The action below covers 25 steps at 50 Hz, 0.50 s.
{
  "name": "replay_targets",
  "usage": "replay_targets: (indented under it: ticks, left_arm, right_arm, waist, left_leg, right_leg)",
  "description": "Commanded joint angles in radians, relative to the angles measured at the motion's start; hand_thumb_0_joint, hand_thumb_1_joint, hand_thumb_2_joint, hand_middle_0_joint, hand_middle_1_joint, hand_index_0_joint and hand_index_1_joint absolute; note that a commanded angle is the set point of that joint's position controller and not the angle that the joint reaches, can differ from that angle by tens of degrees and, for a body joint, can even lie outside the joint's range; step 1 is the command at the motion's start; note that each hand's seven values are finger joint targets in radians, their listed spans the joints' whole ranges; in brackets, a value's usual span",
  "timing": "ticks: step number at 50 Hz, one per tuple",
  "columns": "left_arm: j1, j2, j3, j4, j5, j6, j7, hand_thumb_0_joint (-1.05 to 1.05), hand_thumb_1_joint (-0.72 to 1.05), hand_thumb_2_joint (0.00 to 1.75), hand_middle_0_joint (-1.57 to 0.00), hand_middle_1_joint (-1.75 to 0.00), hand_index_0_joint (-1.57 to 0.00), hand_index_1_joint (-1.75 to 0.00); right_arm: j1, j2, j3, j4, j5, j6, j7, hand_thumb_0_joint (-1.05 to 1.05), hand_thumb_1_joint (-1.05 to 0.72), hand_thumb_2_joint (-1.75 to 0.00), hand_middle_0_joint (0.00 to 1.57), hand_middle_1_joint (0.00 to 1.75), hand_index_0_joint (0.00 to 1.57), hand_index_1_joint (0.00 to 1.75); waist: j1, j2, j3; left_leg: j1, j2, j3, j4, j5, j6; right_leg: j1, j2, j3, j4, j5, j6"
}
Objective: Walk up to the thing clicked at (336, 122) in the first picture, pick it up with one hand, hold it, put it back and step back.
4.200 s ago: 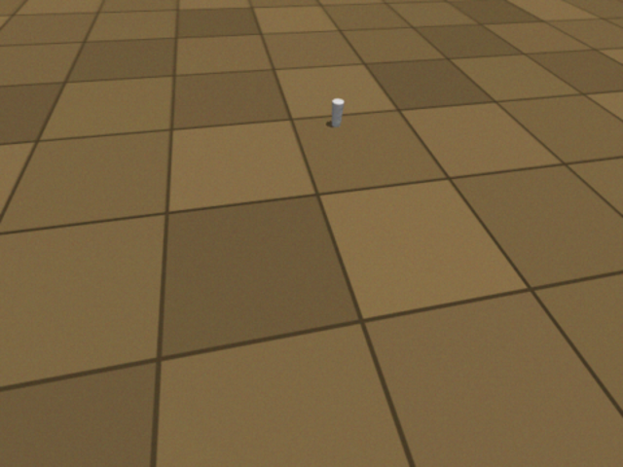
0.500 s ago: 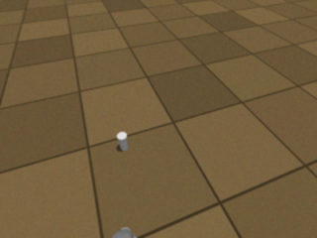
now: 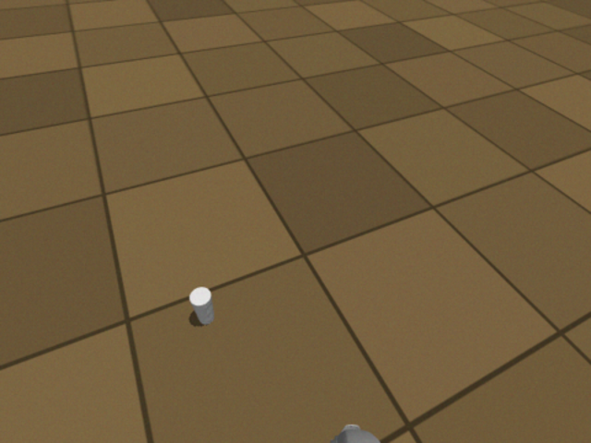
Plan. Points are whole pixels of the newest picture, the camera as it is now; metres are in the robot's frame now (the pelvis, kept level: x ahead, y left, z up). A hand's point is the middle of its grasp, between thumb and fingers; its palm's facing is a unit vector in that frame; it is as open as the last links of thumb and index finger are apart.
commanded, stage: walk up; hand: left
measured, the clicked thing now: (203, 307) +0.69 +0.28 -0.69
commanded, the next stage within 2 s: none
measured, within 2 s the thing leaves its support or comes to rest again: neither
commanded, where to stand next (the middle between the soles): +0.38 +0.01 m, yaw +0 degrees
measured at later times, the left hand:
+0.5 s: hand (103, 433) +0.19 +0.27 -0.14, palm faces +0.01 -0.92 -0.39, open 7.4 cm
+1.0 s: hand (127, 326) +0.36 +0.29 -0.15, palm faces -0.07 -0.91 -0.40, open 7.4 cm
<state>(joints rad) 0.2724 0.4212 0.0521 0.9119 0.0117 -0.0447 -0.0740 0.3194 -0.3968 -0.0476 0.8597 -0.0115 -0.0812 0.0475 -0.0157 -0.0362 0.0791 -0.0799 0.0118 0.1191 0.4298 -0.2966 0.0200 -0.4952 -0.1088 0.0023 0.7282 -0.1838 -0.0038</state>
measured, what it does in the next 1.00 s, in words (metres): walks ahead: right foot, then left foot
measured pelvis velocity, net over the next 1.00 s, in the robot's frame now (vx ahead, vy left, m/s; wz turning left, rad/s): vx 0.29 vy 0.02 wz -0.02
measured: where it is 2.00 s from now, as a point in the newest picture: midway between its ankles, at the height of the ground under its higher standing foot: (273, 419)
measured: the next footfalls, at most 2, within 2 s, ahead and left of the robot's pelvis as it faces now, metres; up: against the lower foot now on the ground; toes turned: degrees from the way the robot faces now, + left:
right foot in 0.10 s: +0.19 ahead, -0.15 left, +0.00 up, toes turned -4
left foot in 0.54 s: +0.35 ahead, +0.15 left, +0.00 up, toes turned +0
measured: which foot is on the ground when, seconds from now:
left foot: down 0.00-0.12, up 0.14-0.52, down 0.54-1.00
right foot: up 0.00-0.08, down 0.10-0.58, up 0.60-0.98, down 1.00-1.00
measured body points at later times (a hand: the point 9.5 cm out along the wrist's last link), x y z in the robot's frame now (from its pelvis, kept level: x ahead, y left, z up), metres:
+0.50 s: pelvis +0.16 -0.01 -0.01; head +0.17 -0.01 +0.44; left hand +0.19 +0.32 -0.11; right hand +0.24 -0.33 -0.12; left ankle +0.27 +0.14 -0.72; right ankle +0.15 -0.14 -0.74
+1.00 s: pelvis +0.29 +0.02 -0.01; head +0.33 +0.01 +0.43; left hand +0.37 +0.34 -0.13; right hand +0.33 -0.30 -0.13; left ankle +0.27 +0.13 -0.74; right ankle +0.39 -0.10 -0.74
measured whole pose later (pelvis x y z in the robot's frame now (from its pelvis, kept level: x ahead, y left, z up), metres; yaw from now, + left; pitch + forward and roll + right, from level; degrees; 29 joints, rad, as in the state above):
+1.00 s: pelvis +0.29 +0.02 -0.01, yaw -1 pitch -3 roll +2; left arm 0.24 0.41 0.04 0.93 0.01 -0.04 -0.02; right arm 0.30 -0.39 -0.03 0.87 0.00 -0.04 0.01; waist -0.02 -0.02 0.12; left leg -0.18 0.02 0.12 0.59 -0.36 0.01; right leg -0.39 -0.05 -0.02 0.60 -0.14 -0.02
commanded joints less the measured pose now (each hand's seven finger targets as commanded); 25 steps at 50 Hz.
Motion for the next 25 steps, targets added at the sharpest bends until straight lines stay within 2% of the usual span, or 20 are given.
replay_targets:
  ticks: [1, 3, 4, 5, 6, 7, 8, 9, 11, 13, 14, 15, 18, 20, 21, 22, 24, 25]
  left_arm:
    - [-0.029, 0.155, 0.05, -0.074, -0.004, -0.038, 0.011, 0.0, 0.9, 0.9, -0.2, -0.3, -0.2, -0.3]
    - [0.056, 0.172, 0.059, -0.045, -0.002, -0.048, 0.023, 0.0, 0.9, 0.9, -0.2, -0.3, -0.2, -0.3]
    - [0.151, 0.214, 0.077, -0.018, 0.001, -0.057, 0.035, 0.0, 0.9, 0.9, -0.2, -0.3, -0.2, -0.3]
    - [0.235, 0.284, 0.104, -0.006, 0.006, -0.064, 0.049, 0.0, 0.9, 0.9, -0.2, -0.3, -0.2, -0.3]
    - [0.209, 0.345, 0.109, -0.044, 0.003, -0.069, 0.058, 0.0, 0.9, 0.9, -0.2, -0.3, -0.2, -0.3]
    - [0.163, 0.347, 0.104, -0.047, -0.013, -0.062, 0.057, 0.0, 0.9, 0.9, -0.2, -0.3, -0.2, -0.3]
    - [0.122, 0.328, 0.099, -0.068, -0.02, -0.059, 0.058, 0.0, 0.9, 0.9, -0.2, -0.3, -0.2, -0.3]
    - [0.101, 0.296, 0.088, -0.074, -0.025, -0.06, 0.061, 0.0, 0.9, 0.9, -0.2, -0.3, -0.2, -0.3]
    - [0.055, 0.249, 0.072, -0.089, -0.023, -0.065, 0.064, 0.0, 0.9, 0.9, -0.2, -0.3, -0.2, -0.3]
    - [0.05, 0.237, 0.065, -0.095, -0.017, -0.069, 0.062, 0.0, 0.9, 0.9, -0.2, -0.3, -0.2, -0.3]
    - [0.049, 0.238, 0.065, -0.103, -0.015, -0.071, 0.062, 0.0, 0.9, 0.9, -0.2, -0.3, -0.2, -0.3]
    - [0.046, 0.239, 0.067, -0.109, -0.013, -0.072, 0.061, 0.0, 0.9, 0.9, -0.2, -0.3, -0.2, -0.3]
    - [0.044, 0.261, 0.076, -0.123, -0.004, -0.069, 0.057, 0.0, 0.9, 0.9, -0.2, -0.3, -0.2, -0.3]
    - [0.061, 0.268, 0.079, -0.128, 0.0, -0.066, 0.054, 0.0, 0.9, 0.9, -0.2, -0.3, -0.2, -0.3]
    - [0.053, 0.277, 0.079, -0.132, 0.001, -0.066, 0.053, 0.0, 0.9, 0.9, -0.2, -0.3, -0.2, -0.3]
    - [0.056, 0.274, 0.078, -0.131, 0.0, -0.064, 0.053, 0.0, 0.9, 0.9, -0.2, -0.3, -0.2, -0.3]
    - [0.035, 0.284, 0.078, -0.136, -0.001, -0.06, 0.051, 0.0, 0.9, 0.9, -0.2, -0.3, -0.2, -0.3]
    - [0.004, 0.29, 0.077, -0.141, -0.001, -0.058, 0.051, 0.0, 0.9, 0.9, -0.2, -0.3, -0.2, -0.3]
  right_arm:
    - [-0.03, -0.269, -0.084, -0.086, 0.007, -0.011, -0.013, 0.0, -0.9, -0.9, 0.2, 0.3, 0.2, 0.3]
    - [-0.041, -0.257, -0.077, -0.102, 0.011, -0.001, -0.015, 0.0, -0.9, -0.9, 0.2, 0.3, 0.2, 0.3]
    - [-0.016, -0.214, -0.06, -0.105, 0.01, 0.0, -0.014, 0.0, -0.9, -0.9, 0.2, 0.3, 0.2, 0.3]
    - [0.038, -0.149, -0.038, -0.112, 0.011, -0.001, -0.012, 0.0, -0.9, -0.9, 0.2, 0.3, 0.2, 0.3]
    - [0.085, -0.129, -0.025, -0.11, 0.01, 0.009, -0.01, 0.0, -0.9, -0.9, 0.2, 0.3, 0.2, 0.3]
    - [0.039, -0.244, -0.056, -0.087, 0.005, 0.023, -0.021, 0.0, -0.9, -0.9, 0.2, 0.3, 0.2, 0.3]
    - [0.011, -0.265, -0.063, -0.075, 0.004, 0.025, -0.026, 0.0, -0.9, -0.9, 0.2, 0.3, 0.2, 0.3]
    - [-0.009, -0.251, -0.061, -0.063, 0.011, 0.026, -0.024, 0.0, -0.9, -0.9, 0.2, 0.3, 0.2, 0.3]
    - [0.042, -0.221, -0.055, -0.031, 0.021, 0.033, -0.012, 0.0, -0.9, -0.9, 0.2, 0.3, 0.2, 0.3]
    - [0.058, -0.203, -0.057, -0.022, 0.01, 0.041, -0.002, 0.0, -0.9, -0.9, 0.2, 0.3, 0.2, 0.3]
    - [0.052, -0.196, -0.058, -0.023, 0.007, 0.044, 0.004, 0.0, -0.9, -0.9, 0.2, 0.3, 0.2, 0.3]
    - [0.035, -0.196, -0.06, -0.025, 0.003, 0.046, 0.008, 0.0, -0.9, -0.9, 0.2, 0.3, 0.2, 0.3]
    - [-0.034, -0.199, -0.07, -0.042, -0.008, 0.047, 0.022, 0.0, -0.9, -0.9, 0.2, 0.3, 0.2, 0.3]
    - [-0.078, -0.196, -0.069, -0.056, -0.013, 0.039, 0.028, 0.0, -0.9, -0.9, 0.2, 0.3, 0.2, 0.3]
    - [-0.077, -0.197, -0.072, -0.053, -0.014, 0.034, 0.029, 0.0, -0.9, -0.9, 0.2, 0.3, 0.2, 0.3]
    - [-0.084, -0.197, -0.073, -0.052, -0.012, 0.03, 0.03, 0.0, -0.9, -0.9, 0.2, 0.3, 0.2, 0.3]
    - [-0.075, -0.197, -0.076, -0.048, -0.012, 0.023, 0.032, 0.0, -0.9, -0.9, 0.2, 0.3, 0.2, 0.3]
    - [-0.029, -0.199, -0.078, -0.036, -0.013, 0.018, 0.029, 0.0, -0.9, -0.9, 0.2, 0.3, 0.2, 0.3]
  waist:
    - [0.0, 0.163, -0.01]
    - [0.05, 0.092, -0.062]
    - [0.096, -0.022, -0.13]
    - [0.122, -0.233, -0.184]
    - [0.09, -0.28, -0.162]
    - [0.1, -0.16, -0.124]
    - [0.089, -0.133, -0.076]
    - [0.079, -0.088, -0.031]
    - [0.036, -0.096, -0.036]
    - [0.025, -0.123, -0.031]
    - [0.026, -0.125, -0.024]
    - [0.03, -0.129, -0.011]
    - [0.045, -0.128, 0.022]
    - [0.06, -0.118, 0.023]
    - [0.053, -0.119, 0.016]
    - [0.056, -0.105, 0.008]
    - [0.038, -0.11, -0.006]
    - [0.0, -0.088, -0.028]
  left_leg:
    - [-0.113, 0.232, -0.15, -0.084, 0.226, 0.17]
    - [-0.151, 0.203, -0.118, 0.065, 0.239, 0.14]
    - [-0.2, 0.149, -0.077, 0.259, 0.242, 0.114]
    - [-0.323, 0.062, -0.021, 0.509, 0.056, 0.077]
    - [-0.514, -0.041, -0.063, 0.654, -0.228, 0.03]
    - [-0.543, 0.006, -0.122, 0.725, -0.228, 0.025]
    - [-0.557, 0.041, -0.154, 0.743, -0.207, 0.022]
    - [-0.549, 0.062, -0.199, 0.737, -0.146, 0.021]
    - [-0.487, 0.072, -0.191, 0.67, -0.072, 0.018]
    - [-0.436, 0.065, -0.168, 0.626, -0.02, 0.006]
    - [-0.441, 0.066, -0.157, 0.583, -0.003, -0.004]
    - [-0.443, 0.07, -0.147, 0.536, 0.017, -0.013]
    - [-0.446, 0.093, -0.126, 0.401, 0.04, -0.035]
    - [-0.412, 0.102, -0.119, 0.297, 0.06, -0.034]
    - [-0.372, 0.105, -0.121, 0.272, 0.084, -0.033]
    - [-0.344, 0.093, -0.105, 0.244, 0.086, -0.031]
    - [-0.282, 0.081, -0.082, 0.204, 0.078, -0.014]
    - [-0.19, 0.077, -0.07, 0.165, 0.097, -0.004]
  right_leg:
    - [0.152, 0.036, -0.056, -0.136, 0.041, -0.017]
    - [0.321, 0.069, -0.078, -0.216, 0.059, -0.027]
    - [0.475, 0.069, -0.049, -0.236, 0.014, -0.041]
    - [0.583, -0.067, 0.163, -0.337, -0.165, -0.068]
    - [0.632, -0.29, 0.574, -0.454, -0.259, -0.15]
    - [0.573, -0.336, 0.649, -0.481, -0.302, -0.235]
    - [0.499, -0.324, 0.611, -0.49, -0.277, -0.264]
    - [0.436, -0.27, 0.478, -0.489, -0.209, -0.231]
    - [0.391, -0.173, 0.258, -0.452, -0.019, -0.171]
    - [0.323, -0.137, 0.166, -0.457, 0.053, -0.185]
    - [0.315, -0.13, 0.137, -0.464, 0.047, -0.189]
    - [0.297, -0.129, 0.122, -0.482, -0.002, -0.195]
    - [0.256, -0.143, 0.116, -0.522, -0.215, -0.213]
    - [0.25, -0.152, 0.123, -0.498, -0.237, -0.216]
    - [0.222, -0.161, 0.119, -0.488, -0.248, -0.21]
    - [0.224, -0.149, 0.104, -0.468, -0.252, -0.204]
    - [0.209, -0.161, 0.112, -0.446, -0.276, -0.2]
    - [0.167, -0.167, 0.11, -0.394, -0.261, -0.189]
